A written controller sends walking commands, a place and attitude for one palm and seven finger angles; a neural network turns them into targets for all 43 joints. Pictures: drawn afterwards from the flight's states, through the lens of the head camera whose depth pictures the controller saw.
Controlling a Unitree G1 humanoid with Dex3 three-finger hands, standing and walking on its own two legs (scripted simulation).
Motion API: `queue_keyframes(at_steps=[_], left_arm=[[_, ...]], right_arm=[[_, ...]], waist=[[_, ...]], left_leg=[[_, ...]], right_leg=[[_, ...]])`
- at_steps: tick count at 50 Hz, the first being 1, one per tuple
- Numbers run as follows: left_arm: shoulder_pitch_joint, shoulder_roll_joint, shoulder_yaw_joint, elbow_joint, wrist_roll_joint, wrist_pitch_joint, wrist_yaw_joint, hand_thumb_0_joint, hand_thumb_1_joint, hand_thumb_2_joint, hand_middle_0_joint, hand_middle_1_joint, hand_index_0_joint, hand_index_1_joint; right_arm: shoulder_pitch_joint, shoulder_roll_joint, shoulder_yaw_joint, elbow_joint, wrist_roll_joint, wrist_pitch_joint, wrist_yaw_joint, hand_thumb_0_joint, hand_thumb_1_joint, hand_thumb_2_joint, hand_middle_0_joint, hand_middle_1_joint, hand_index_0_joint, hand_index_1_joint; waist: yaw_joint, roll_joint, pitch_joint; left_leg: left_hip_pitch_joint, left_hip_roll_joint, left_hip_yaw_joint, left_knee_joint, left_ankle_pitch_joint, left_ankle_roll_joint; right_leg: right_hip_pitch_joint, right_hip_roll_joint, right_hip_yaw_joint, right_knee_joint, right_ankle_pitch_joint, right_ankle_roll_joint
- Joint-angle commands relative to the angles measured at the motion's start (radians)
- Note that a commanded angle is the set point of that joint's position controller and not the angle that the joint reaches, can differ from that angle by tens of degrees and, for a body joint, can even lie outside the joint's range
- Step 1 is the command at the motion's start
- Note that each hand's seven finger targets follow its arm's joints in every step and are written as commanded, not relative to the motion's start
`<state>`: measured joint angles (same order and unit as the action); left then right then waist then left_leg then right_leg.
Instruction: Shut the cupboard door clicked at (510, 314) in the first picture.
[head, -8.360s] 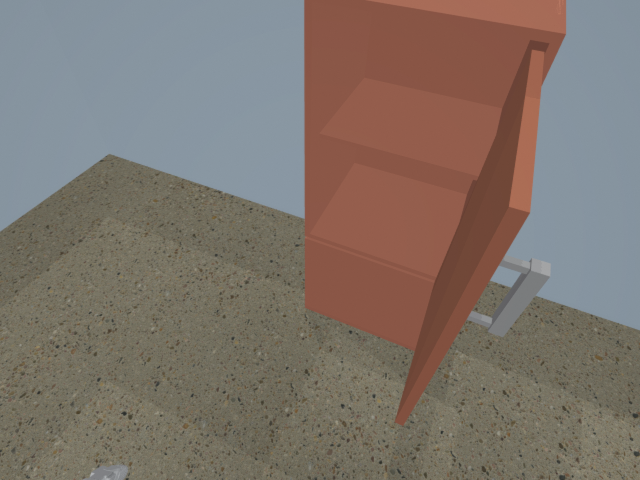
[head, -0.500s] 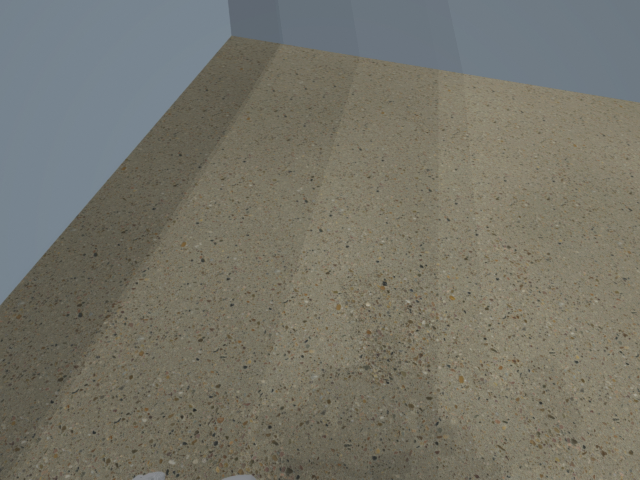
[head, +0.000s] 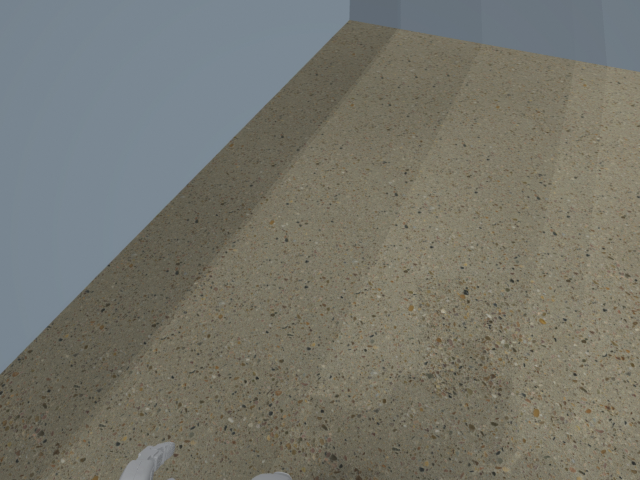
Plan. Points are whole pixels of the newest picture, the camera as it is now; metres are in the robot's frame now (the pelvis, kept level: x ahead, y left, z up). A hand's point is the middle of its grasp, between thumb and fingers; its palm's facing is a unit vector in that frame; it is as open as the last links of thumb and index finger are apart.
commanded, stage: walk to a spot facing it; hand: left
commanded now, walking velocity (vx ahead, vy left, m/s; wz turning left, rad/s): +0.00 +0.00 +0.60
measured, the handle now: out of the picture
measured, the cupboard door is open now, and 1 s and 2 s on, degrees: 90 90 90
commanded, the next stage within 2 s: none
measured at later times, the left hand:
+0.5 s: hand out of the picture -0.08 +0.23 -0.18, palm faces +0.38 -0.89 -0.25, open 7.4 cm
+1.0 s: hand out of the picture +0.00 +0.25 -0.13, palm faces +0.55 -0.79 -0.27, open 7.4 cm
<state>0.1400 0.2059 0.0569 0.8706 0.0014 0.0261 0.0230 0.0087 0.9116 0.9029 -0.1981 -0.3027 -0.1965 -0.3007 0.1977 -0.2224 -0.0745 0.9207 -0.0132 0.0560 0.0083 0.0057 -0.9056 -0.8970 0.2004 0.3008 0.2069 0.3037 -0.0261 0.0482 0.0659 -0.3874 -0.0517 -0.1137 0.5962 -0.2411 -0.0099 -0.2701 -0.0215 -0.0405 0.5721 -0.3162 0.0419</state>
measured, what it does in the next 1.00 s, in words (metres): steps on the spot, turning left: left foot, then right foot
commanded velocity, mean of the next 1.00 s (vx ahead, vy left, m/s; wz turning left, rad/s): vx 0.00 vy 0.00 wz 0.60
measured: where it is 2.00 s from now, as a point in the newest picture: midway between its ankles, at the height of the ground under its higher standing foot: outside the picture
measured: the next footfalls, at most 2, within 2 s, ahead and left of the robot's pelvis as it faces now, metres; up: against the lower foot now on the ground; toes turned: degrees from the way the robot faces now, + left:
left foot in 0.46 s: -0.03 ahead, +0.13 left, +0.00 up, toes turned +24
right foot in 1.00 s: +0.07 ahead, -0.09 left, +0.00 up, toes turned +35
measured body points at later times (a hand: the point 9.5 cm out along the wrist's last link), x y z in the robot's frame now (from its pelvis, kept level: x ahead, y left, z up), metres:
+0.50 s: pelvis -0.02 +0.02 -0.01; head +0.02 +0.06 +0.44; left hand -0.10 +0.28 -0.16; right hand +0.19 -0.18 -0.12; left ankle -0.06 +0.11 -0.73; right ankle -0.02 -0.12 -0.71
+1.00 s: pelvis -0.02 +0.00 +0.00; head +0.02 +0.01 +0.45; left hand -0.03 +0.29 -0.11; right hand +0.15 -0.20 -0.15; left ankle -0.06 +0.11 -0.73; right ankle +0.04 -0.11 -0.73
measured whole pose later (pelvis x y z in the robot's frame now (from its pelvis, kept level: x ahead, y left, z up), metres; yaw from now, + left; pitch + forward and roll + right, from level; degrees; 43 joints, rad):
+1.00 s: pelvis -0.02 +0.00 +0.00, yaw +35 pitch +2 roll +0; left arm 0.08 0.22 0.05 0.83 0.00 0.03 0.02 0.01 0.91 0.90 -0.20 -0.30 -0.20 -0.30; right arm 0.26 -0.23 -0.07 0.93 -0.02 0.06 0.00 0.01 -0.91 -0.90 0.20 0.30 0.21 0.30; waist -0.05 0.03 0.06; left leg -0.33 -0.09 -0.18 0.55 -0.24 0.00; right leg -0.27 -0.01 0.00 0.57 -0.31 0.08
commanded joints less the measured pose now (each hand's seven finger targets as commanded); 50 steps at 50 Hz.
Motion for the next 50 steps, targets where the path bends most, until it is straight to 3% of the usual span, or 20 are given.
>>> queue_keyframes(at_steps=[1, 2, 4, 5, 11, 18, 21, 22, 23, 24, 25, 26, 27, 30, 36, 42, 47, 48, 49, 50], left_arm=[[0.086, 0.246, 0.05, -0.069, 0.021, -0.026, 0.022, 0.0, 0.9, 0.9, -0.2, -0.3, -0.2, -0.3], [0.028, 0.193, 0.049, -0.074, 0.017, -0.033, 0.027, 0.0, 0.9, 0.9, -0.2, -0.3, -0.2, -0.3], [-0.015, 0.153, 0.024, -0.085, 0.016, -0.036, 0.017, 0.0, 0.9, 0.9, -0.2, -0.3, -0.2, -0.3], [0.01, 0.141, 0.022, -0.079, 0.016, -0.041, 0.016, 0.0, 0.9, 0.9, -0.2, -0.3, -0.2, -0.3], [0.153, 0.18, 0.03, -0.032, 0.023, -0.039, 0.016, 0.0, 0.9, 0.9, -0.2, -0.3, -0.2, -0.3], [0.168, 0.228, 0.048, -0.017, 0.032, -0.023, 0.011, 0.0, 0.9, 0.9, -0.2, -0.3, -0.2, -0.3], [0.144, 0.229, 0.056, -0.011, 0.02, -0.016, 0.005, 0.0, 0.9, 0.9, -0.2, -0.3, -0.2, -0.3], [0.135, 0.207, 0.051, -0.02, 0.011, -0.014, 0.001, 0.0, 0.9, 0.9, -0.2, -0.3, -0.2, -0.3], [0.095, 0.131, 0.036, -0.073, 0.003, -0.013, -0.008, 0.0, 0.9, 0.9, -0.2, -0.3, -0.2, -0.3], [0.03, 0.134, 0.024, -0.097, 0.013, 0.0, 0.001, 0.0, 0.9, 0.9, -0.2, -0.3, -0.2, -0.3], [0.01, 0.139, 0.025, -0.09, 0.017, 0.007, 0.003, 0.0, 0.9, 0.9, -0.2, -0.3, -0.2, -0.3], [0.006, 0.133, 0.031, -0.074, 0.015, 0.009, 0.005, 0.0, 0.9, 0.9, -0.2, -0.3, -0.2, -0.3], [0.003, 0.145, 0.034, -0.057, 0.014, 0.008, -0.001, 0.0, 0.9, 0.9, -0.2, -0.3, -0.2, -0.3], [0.055, 0.147, 0.038, -0.026, 0.016, 0.01, -0.009, 0.0, 0.9, 0.9, -0.2, -0.3, -0.2, -0.3], [0.004, 0.141, 0.035, -0.053, 0.014, 0.012, -0.001, 0.0, 0.9, 0.9, -0.2, -0.3, -0.2, -0.3], [-0.076, 0.123, 0.027, -0.099, 0.009, 0.001, 0.002, 0.0, 0.9, 0.9, -0.2, -0.3, -0.2, -0.3], [0.014, 0.123, 0.027, -0.088, -0.003, -0.013, 0.009, 0.0, 0.9, 0.9, -0.2, -0.3, -0.2, -0.3], [0.055, 0.131, 0.031, -0.077, -0.005, -0.019, 0.011, 0.0, 0.9, 0.9, -0.2, -0.3, -0.2, -0.3], [0.099, 0.173, 0.04, -0.069, 0.0, -0.03, 0.016, 0.0, 0.9, 0.9, -0.2, -0.3, -0.2, -0.3], [0.109, 0.268, 0.059, -0.071, 0.018, -0.039, 0.024, 0.0, 0.9, 0.9, -0.2, -0.3, -0.2, -0.3]], right_arm=[[-0.048, -0.131, -0.051, -0.121, -0.007, -0.013, 0.003, 0.0, -0.9, -0.9, 0.2, 0.3, 0.2, 0.3], [-0.036, -0.124, -0.055, -0.097, -0.011, 0.0, 0.006, 0.0, -0.9, -0.9, 0.2, 0.3, 0.2, 0.3], [-0.013, -0.111, -0.05, -0.063, -0.014, 0.007, 0.019, 0.0, -0.9, -0.9, 0.2, 0.3, 0.2, 0.3], [-0.009, -0.101, -0.045, -0.058, -0.013, 0.006, 0.021, 0.0, -0.9, -0.9, 0.2, 0.3, 0.2, 0.3], [-0.111, -0.094, -0.03, -0.077, -0.006, 0.01, 0.021, 0.0, -0.9, -0.9, 0.2, 0.3, 0.2, 0.3], [-0.158, -0.08, -0.006, -0.102, 0.004, -0.01, 0.022, 0.0, -0.9, -0.9, 0.2, 0.3, 0.2, 0.3], [-0.065, -0.114, -0.012, -0.084, 0.0, -0.025, 0.017, 0.0, -0.9, -0.9, 0.2, 0.3, 0.2, 0.3], [0.012, -0.178, -0.029, -0.069, -0.002, -0.036, 0.016, 0.0, -0.9, -0.9, 0.2, 0.3, 0.2, 0.3], [0.092, -0.307, -0.062, -0.062, -0.004, -0.046, 0.006, 0.0, -0.9, -0.9, 0.2, 0.3, 0.2, 0.3], [0.149, -0.33, -0.062, -0.032, 0.006, -0.035, -0.002, 0.0, -0.9, -0.9, 0.2, 0.3, 0.2, 0.3], [0.124, -0.294, -0.052, -0.028, 0.001, -0.034, -0.011, 0.0, -0.9, -0.9, 0.2, 0.3, 0.2, 0.3], [0.067, -0.261, -0.045, -0.045, -0.003, -0.037, -0.021, 0.0, -0.9, -0.9, 0.2, 0.3, 0.2, 0.3], [0.008, -0.23, -0.034, -0.064, -0.003, -0.038, -0.026, 0.0, -0.9, -0.9, 0.2, 0.3, 0.2, 0.3], [-0.045, -0.205, -0.021, -0.084, -0.002, -0.045, -0.024, 0.0, -0.9, -0.9, 0.2, 0.3, 0.2, 0.3], [0.003, -0.208, -0.029, -0.077, -0.006, -0.041, -0.019, 0.0, -0.9, -0.9, 0.2, 0.3, 0.2, 0.3], [0.053, -0.209, -0.042, -0.064, -0.012, -0.035, -0.019, 0.0, -0.9, -0.9, 0.2, 0.3, 0.2, 0.3], [0.01, -0.207, -0.05, -0.078, -0.01, -0.027, -0.017, 0.0, -0.9, -0.9, 0.2, 0.3, 0.2, 0.3], [0.0, -0.196, -0.048, -0.083, -0.004, -0.026, -0.016, 0.0, -0.9, -0.9, 0.2, 0.3, 0.2, 0.3], [0.01, -0.158, -0.044, -0.086, 0.005, -0.029, -0.011, 0.0, -0.9, -0.9, 0.2, 0.3, 0.2, 0.3], [0.035, -0.084, -0.034, -0.103, 0.013, -0.031, -0.008, 0.0, -0.9, -0.9, 0.2, 0.3, 0.2, 0.3]], waist=[[0.047, -0.225, -0.085], [0.015, -0.267, -0.059], [-0.014, -0.209, 0.001], [-0.004, -0.209, -0.012], [0.059, -0.224, -0.056], [0.088, -0.281, -0.094], [0.033, -0.232, -0.144], [-0.014, -0.071, -0.198], [-0.068, 0.281, -0.223], [-0.082, 0.232, -0.236], [-0.068, 0.161, -0.195], [-0.049, 0.198, -0.16], [-0.024, 0.169, -0.117], [0.015, 0.1, -0.09], [0.0, 0.072, -0.076], [-0.026, 0.117, -0.105], [0.018, 0.121, -0.151], [0.041, 0.099, -0.167], [0.059, 0.0, -0.193], [0.063, -0.312, -0.198]], left_leg=[[-0.22, 0.022, 0.016, 0.534, -0.308, -0.031], [-0.228, 0.045, 0.004, 0.593, -0.258, -0.035], [-0.232, 0.069, 0.056, 0.671, -0.138, -0.059], [-0.235, 0.068, 0.074, 0.666, -0.12, -0.068], [-0.222, 0.087, 0.128, 0.511, -0.156, -0.09], [-0.037, 0.075, 0.216, 0.177, -0.215, -0.055], [0.159, 0.062, 0.233, -0.094, -0.02, -0.031], [0.357, 0.131, 0.127, -0.206, 0.167, 0.003], [0.518, 0.433, -0.265, -0.224, 0.626, 0.137], [0.49, 0.499, -0.279, -0.189, 0.839, 0.234], [0.444, 0.462, -0.204, -0.187, 0.789, 0.239], [0.398, 0.398, -0.177, -0.185, 0.738, 0.22], [0.335, 0.346, -0.133, -0.191, 0.677, 0.193], [0.274, 0.27, -0.083, -0.228, 0.57, 0.152], [0.253, 0.269, -0.185, -0.269, 0.364, 0.178], [0.28, 0.258, -0.288, -0.22, 0.44, 0.199], [0.17, 0.205, -0.328, -0.148, 0.48, 0.16], [0.107, 0.173, -0.317, -0.114, 0.4, 0.126], [-0.01, 0.121, -0.267, -0.037, 0.216, 0.069], [-0.223, -0.027, -0.044, 0.188, -0.206, -0.024]], right_leg=[[0.091, -0.467, 0.323, -0.323, 0.181, -0.196], [0.058, -0.414, 0.271, -0.327, 0.187, -0.164], [0.05, -0.309, 0.106, -0.277, 0.276, -0.129], [0.085, -0.294, 0.067, -0.256, 0.353, -0.124], [0.238, -0.326, -0.006, -0.21, 0.516, -0.146], [0.228, -0.37, -0.064, -0.13, 0.586, -0.155], [0.162, -0.346, -0.139, 0.021, 0.526, -0.086], [0.02, -0.304, -0.164, 0.217, 0.402, -0.033], [-0.31, -0.143, -0.165, 0.446, -0.276, 0.059], [-0.346, -0.124, -0.04, 0.549, -0.381, 0.053], [-0.35, -0.142, -0.008, 0.595, -0.32, 0.046], [-0.358, -0.137, 0.006, 0.623, -0.255, 0.051], [-0.343, -0.13, 0.021, 0.639, -0.182, 0.055], [-0.29, -0.104, 0.023, 0.622, -0.073, 0.064], [-0.273, -0.082, 0.043, 0.491, -0.062, 0.074], [-0.227, -0.033, 0.051, 0.322, -0.132, 0.062], [0.019, 0.02, 0.035, 0.02, -0.032, 0.037], [0.129, 0.007, 0.033, -0.115, 0.07, 0.034], [0.292, -0.087, 0.108, -0.249, 0.148, 0.015], [0.427, -0.381, 0.371, -0.305, 0.247, -0.089]])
